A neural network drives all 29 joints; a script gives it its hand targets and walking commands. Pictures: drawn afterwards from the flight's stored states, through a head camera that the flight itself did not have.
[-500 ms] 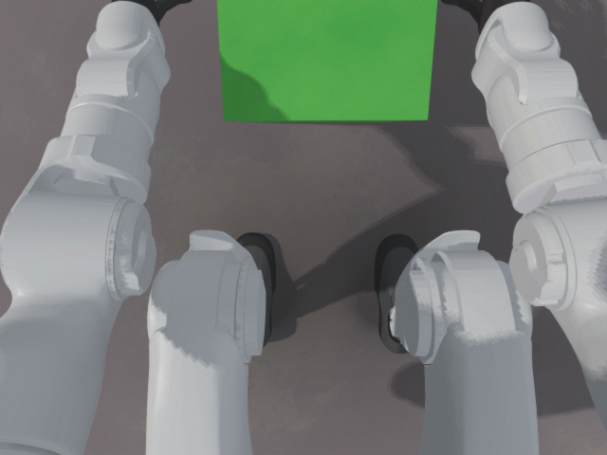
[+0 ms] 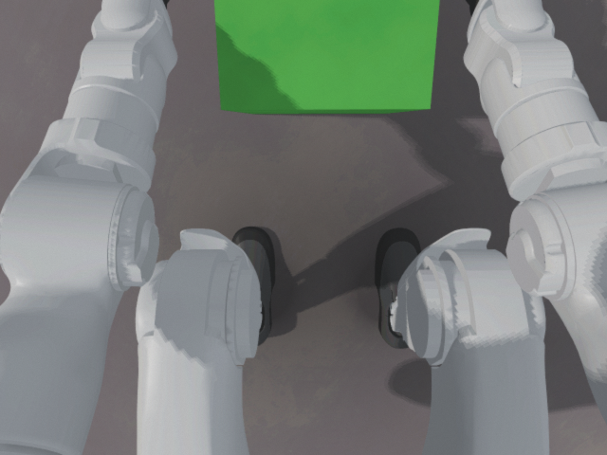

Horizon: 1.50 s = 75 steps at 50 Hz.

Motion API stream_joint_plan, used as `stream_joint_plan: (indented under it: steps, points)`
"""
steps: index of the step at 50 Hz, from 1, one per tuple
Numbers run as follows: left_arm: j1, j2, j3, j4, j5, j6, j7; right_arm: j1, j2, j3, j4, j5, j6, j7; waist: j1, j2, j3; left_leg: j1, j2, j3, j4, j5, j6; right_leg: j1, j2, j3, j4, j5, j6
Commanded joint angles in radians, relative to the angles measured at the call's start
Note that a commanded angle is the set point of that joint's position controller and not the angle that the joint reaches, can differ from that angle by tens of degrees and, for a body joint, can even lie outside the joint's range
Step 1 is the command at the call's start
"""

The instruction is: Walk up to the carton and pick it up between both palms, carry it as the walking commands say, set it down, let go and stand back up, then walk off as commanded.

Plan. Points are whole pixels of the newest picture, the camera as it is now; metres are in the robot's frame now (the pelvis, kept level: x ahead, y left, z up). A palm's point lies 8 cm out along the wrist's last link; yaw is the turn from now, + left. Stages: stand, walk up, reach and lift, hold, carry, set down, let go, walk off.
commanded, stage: reach and lift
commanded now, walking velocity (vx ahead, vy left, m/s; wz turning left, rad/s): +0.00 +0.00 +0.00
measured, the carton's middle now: (322, 20) +0.53 +0.02 -0.26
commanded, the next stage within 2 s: none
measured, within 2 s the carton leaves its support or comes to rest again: leaves its support in 0.94 s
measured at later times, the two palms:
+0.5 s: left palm out of the picture +0.55 +0.16 -0.19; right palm out of the picture +0.55 -0.13 -0.19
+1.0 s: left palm out of the picture +0.54 +0.17 -0.17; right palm out of the picture +0.55 -0.12 -0.17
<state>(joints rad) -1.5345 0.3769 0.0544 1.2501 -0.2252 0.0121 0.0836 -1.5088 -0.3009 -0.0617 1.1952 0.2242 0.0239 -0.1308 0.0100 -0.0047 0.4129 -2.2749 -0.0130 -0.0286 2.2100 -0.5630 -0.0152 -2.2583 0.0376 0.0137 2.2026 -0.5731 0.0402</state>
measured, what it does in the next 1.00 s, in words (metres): stands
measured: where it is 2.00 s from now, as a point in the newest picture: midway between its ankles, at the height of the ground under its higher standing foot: (325, 305)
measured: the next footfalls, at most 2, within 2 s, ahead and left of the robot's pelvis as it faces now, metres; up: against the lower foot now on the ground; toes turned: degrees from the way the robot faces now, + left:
none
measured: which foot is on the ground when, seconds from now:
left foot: down 0.00-1.00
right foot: down 0.00-1.00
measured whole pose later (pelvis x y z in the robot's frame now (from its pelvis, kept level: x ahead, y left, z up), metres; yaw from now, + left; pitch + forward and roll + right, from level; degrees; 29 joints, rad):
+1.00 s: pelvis +0.01 +0.00 -0.01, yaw +0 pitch +36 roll -1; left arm -1.42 0.27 0.19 1.06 -0.05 0.16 0.07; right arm -1.42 -0.21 -0.21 1.06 0.08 0.16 -0.13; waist 0.02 -0.02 0.34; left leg -2.27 -0.04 -0.04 2.26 -0.61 -0.03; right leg -2.25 0.08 0.03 2.25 -0.62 0.06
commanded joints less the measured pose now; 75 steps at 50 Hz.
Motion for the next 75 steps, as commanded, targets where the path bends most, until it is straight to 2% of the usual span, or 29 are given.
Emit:
stream_joint_plan:
  steps: [1,5,9,12,15,19,23,27,33,40,49,61,75]
  points:
    - [-0.264,0.077,0.010,-0.084,0.012,-0.018,0.004,-0.257,-0.063,-0.009,-0.086,-0.011,-0.019,-0.004,0.008,0.013,-1.147,0.550,-0.021,0.022,-0.164,0.302,-0.014,0.512,0.022,-0.047,-0.145,0.292,0.011]
    - [-0.268,0.044,0.017,-0.092,0.034,-0.019,0.008,-0.257,-0.034,-0.016,-0.091,-0.031,-0.021,-0.008,0.006,0.013,-1.145,0.558,-0.031,0.024,-0.164,0.311,-0.015,0.520,0.032,-0.048,-0.145,0.300,0.013]
    - [-0.269,0.010,0.026,-0.102,0.059,-0.021,0.012,-0.272,0.017,-0.002,-0.105,-0.027,-0.023,-0.002,0.029,0.006,-1.145,0.573,-0.038,0.029,-0.166,0.326,-0.013,0.522,0.043,-0.049,-0.141,0.307,0.017]
    - [-0.302,-0.106,-0.004,-0.111,0.057,-0.018,-0.010,-0.309,0.125,0.029,-0.113,-0.021,-0.020,0.018,0.028,0.007,-1.135,0.568,-0.046,0.031,-0.166,0.322,-0.011,0.525,0.052,-0.049,-0.144,0.304,0.013]
    - [-0.363,-0.298,-0.032,-0.129,0.073,-0.006,-0.058,-0.369,0.309,0.050,-0.124,-0.038,-0.011,0.064,0.025,0.010,-1.104,0.556,-0.056,0.032,-0.162,0.308,-0.007,0.511,0.064,-0.051,-0.142,0.292,0.006]
    - [-0.449,-0.702,-0.065,-0.161,0.115,0.042,-0.177,-0.473,0.702,0.077,-0.163,-0.087,0.030,0.183,0.024,0.005,-1.031,0.509,-0.077,0.039,-0.145,0.279,0.004,0.468,0.087,-0.057,-0.127,0.261,-0.008]
    - [-0.421,-0.857,-0.037,-0.195,0.161,0.088,-0.246,-0.455,0.862,0.056,-0.186,-0.139,0.073,0.255,0.032,-0.001,-0.977,0.478,-0.089,0.052,-0.126,0.280,0.009,0.424,0.101,-0.066,-0.106,0.251,-0.015]
    - [-0.374,-0.931,-0.043,-0.230,0.166,0.116,-0.283,-0.422,0.944,0.048,-0.213,-0.135,0.091,0.287,0.039,0.017,-0.967,0.469,-0.092,0.062,-0.111,0.307,0.012,0.411,0.111,-0.069,-0.095,0.278,-0.022]
    - [-0.327,-0.997,-0.048,-0.249,0.158,0.125,-0.302,-0.392,0.989,0.049,-0.230,-0.130,0.097,0.299,0.024,0.012,-0.972,0.465,-0.098,0.061,-0.098,0.362,0.015,0.395,0.113,-0.074,-0.085,0.330,-0.029]
    - [-0.332,-1.029,-0.073,-0.276,0.145,0.124,-0.301,-0.399,1.014,0.070,-0.249,-0.114,0.095,0.293,0.027,0.007,-1.014,0.466,-0.100,0.066,-0.099,0.388,0.016,0.413,0.117,-0.072,-0.083,0.366,-0.031]
    - [-0.450,-1.077,-0.157,-0.394,0.088,0.117,-0.277,-0.497,1.058,0.131,-0.358,-0.071,0.092,0.264,0.017,0.012,-1.266,0.580,-0.105,0.076,-0.111,0.442,0.010,0.526,0.122,-0.085,-0.093,0.421,-0.028]
    - [-0.486,-1.126,-0.120,-0.402,0.153,0.187,-0.276,-0.591,1.090,0.130,-0.422,-0.121,0.159,0.254,0.019,0.005,-1.378,0.604,-0.105,0.096,-0.186,0.295,0.009,0.554,0.117,-0.109,-0.168,0.270,-0.017]
    - [-0.422,-1.210,-0.096,-0.423,0.212,0.254,-0.294,-0.515,1.182,0.102,-0.437,-0.195,0.229,0.266,0.009,0.019,-1.508,0.617,-0.120,0.114,-0.257,0.336,-0.003,0.573,0.129,-0.119,-0.244,0.310,-0.011]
